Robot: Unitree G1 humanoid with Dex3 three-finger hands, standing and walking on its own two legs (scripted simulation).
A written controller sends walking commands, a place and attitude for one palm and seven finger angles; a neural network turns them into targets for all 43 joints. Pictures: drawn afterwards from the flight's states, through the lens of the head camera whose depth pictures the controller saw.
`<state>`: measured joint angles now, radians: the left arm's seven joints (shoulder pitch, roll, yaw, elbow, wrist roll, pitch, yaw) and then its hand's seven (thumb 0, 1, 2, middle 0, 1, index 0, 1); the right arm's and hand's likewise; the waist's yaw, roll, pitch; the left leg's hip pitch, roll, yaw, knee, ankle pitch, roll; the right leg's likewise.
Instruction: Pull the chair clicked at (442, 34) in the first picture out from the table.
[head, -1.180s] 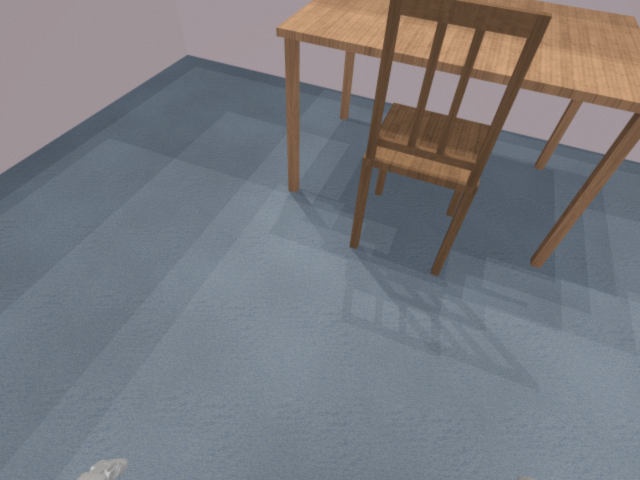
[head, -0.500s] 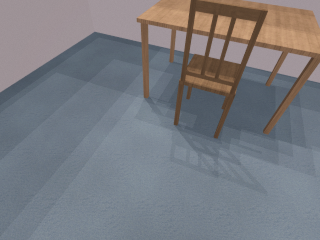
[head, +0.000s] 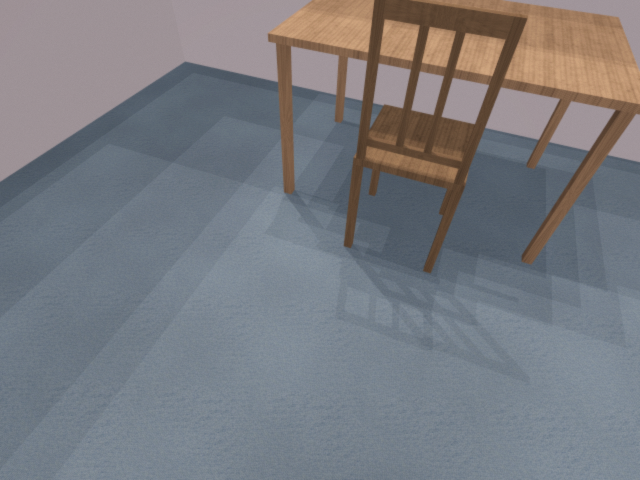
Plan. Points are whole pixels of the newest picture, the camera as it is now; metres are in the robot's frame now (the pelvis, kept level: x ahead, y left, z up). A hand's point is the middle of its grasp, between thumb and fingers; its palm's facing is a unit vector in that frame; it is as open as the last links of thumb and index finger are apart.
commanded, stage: look at it before walking up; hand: left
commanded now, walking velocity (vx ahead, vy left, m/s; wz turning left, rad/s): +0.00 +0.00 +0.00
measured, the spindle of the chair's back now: (410, 91) +1.12 -0.20 -0.05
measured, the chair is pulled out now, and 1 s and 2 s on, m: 0.00 0.00 0.00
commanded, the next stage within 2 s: walk to a spot facing it in 0.46 s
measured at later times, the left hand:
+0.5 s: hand out of the picture +0.08 +0.25 -0.16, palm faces -0.04 -0.94 -0.33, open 7.4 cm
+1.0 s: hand out of the picture +0.08 +0.17 -0.18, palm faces -0.15 -0.96 -0.25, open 7.4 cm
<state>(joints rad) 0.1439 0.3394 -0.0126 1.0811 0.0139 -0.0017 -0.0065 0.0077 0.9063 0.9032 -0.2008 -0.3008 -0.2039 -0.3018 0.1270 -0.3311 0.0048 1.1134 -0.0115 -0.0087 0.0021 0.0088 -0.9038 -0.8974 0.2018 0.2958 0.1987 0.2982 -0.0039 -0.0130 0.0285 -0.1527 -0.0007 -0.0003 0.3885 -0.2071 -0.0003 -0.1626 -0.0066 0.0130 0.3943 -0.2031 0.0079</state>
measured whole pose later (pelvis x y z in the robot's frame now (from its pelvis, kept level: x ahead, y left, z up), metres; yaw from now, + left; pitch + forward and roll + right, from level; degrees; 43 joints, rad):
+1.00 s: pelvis +0.02 -0.03 -0.03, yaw -11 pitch -1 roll +0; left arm 0.31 0.22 0.03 0.97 0.03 0.02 -0.03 0.01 0.91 0.90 -0.20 -0.30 -0.20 -0.30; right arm 0.21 -0.25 -0.04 1.01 -0.02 0.04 0.00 0.01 -0.90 -0.90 0.20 0.30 0.20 0.30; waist 0.04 0.04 0.03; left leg -0.31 0.10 0.10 0.88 -0.53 -0.03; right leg -0.29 0.04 -0.03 0.70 -0.40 -0.05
